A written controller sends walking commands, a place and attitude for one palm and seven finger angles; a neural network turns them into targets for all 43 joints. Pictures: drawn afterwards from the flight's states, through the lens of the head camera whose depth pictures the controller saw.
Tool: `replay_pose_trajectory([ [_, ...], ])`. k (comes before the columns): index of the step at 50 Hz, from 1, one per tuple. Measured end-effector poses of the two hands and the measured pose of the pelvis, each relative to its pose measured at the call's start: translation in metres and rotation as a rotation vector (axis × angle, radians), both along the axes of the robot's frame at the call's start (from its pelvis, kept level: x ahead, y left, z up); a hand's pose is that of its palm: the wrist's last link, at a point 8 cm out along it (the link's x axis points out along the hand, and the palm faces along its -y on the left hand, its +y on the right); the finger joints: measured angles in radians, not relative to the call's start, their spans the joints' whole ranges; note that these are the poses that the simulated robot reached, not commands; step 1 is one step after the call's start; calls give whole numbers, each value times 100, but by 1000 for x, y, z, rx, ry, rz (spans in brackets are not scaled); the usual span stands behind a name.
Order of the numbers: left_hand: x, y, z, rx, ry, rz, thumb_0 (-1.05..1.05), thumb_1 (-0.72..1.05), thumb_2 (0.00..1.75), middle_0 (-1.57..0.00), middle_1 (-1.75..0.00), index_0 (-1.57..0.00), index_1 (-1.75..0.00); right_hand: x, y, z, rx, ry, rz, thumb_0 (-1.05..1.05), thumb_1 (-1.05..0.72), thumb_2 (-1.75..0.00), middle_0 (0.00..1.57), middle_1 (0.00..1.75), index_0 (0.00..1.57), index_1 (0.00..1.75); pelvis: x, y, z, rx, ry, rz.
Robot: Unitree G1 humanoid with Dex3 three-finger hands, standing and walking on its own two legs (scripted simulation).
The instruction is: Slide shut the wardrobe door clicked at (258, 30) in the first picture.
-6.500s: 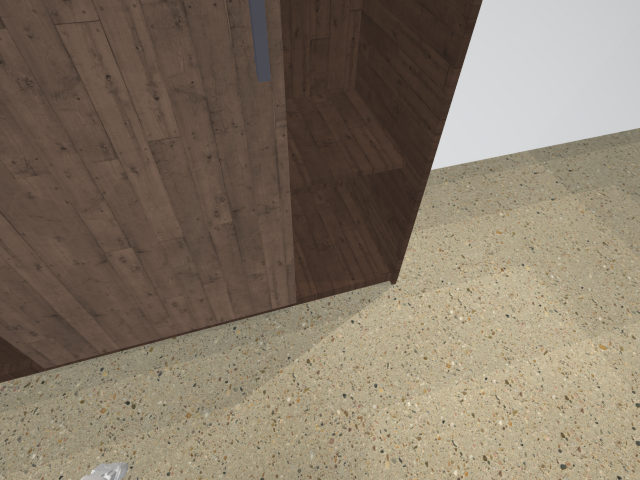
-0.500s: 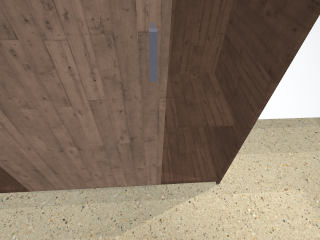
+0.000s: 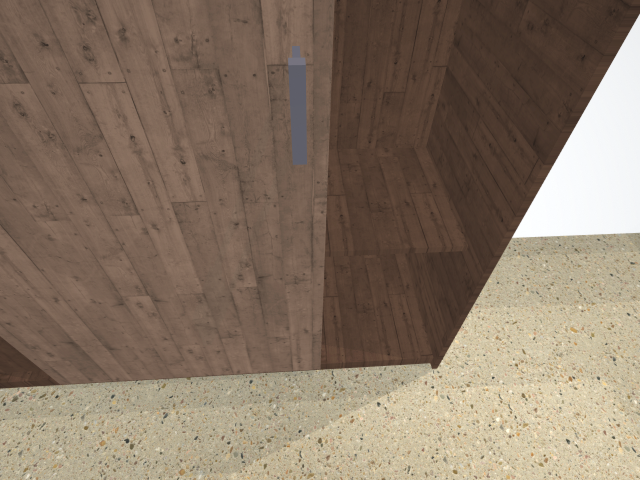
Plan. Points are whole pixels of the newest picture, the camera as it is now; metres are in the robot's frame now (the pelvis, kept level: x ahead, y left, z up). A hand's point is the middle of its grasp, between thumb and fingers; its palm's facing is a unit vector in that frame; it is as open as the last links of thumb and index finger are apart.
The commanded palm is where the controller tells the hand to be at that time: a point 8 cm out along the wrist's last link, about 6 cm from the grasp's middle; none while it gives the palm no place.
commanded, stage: look again from close up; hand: left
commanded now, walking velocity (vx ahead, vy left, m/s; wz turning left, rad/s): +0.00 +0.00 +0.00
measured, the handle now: (297, 107) +0.53 +0.07 +0.21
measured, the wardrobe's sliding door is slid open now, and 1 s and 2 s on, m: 0.37 0.37 0.37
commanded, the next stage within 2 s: raise the hand with hooked fingers in 0.86 s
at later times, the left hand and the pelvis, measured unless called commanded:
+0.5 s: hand out of the picture +0.01 +0.17 -0.17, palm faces +0.02 -0.98 -0.22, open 7.4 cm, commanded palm none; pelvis +0.00 -0.01 +0.00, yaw +0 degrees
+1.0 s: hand out of the picture +0.03 +0.17 -0.17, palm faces +0.09 -0.97 -0.22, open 7.4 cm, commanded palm +0.10 +0.22 -0.06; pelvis +0.00 -0.02 +0.00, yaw +1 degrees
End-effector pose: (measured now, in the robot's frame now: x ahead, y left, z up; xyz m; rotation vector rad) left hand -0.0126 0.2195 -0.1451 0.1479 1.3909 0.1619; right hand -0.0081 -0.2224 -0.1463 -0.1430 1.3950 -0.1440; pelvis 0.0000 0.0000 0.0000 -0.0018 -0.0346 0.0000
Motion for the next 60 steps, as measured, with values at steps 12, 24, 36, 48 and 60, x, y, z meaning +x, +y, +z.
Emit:
replay_pose_trajectory([
  [12,5,-2,2,10,-8,-6,0,91,90,-20,-30,-20,-30,2,-9,0,-3,2,5,0,-90,-90,20,30,20,30,0,-6,1,2,3,0],
  [24,13,-4,4,18,-29,-9,0,91,90,-20,-30,-20,-30,9,-19,1,-8,-11,15,0,-90,-90,20,30,20,30,1,-12,2,2,2,3],
  [36,18,-3,5,25,-37,-12,0,91,90,-20,-30,-20,-30,15,-29,4,-24,-16,27,0,-90,-90,20,30,20,30,3,-17,2,1,4,7],
  [48,20,-1,6,29,-33,-8,0,91,90,-20,-30,-20,-30,20,-31,5,-27,-12,38,0,-90,-90,20,30,20,30,5,-18,3,0,7,12],
  [60,195,7,175,22,-1415,-6,1,81,85,-20,-36,-20,-37,149,-38,45,-70,-736,119,1,-90,-90,20,30,20,30,-6,-22,-26,12,114,23],
])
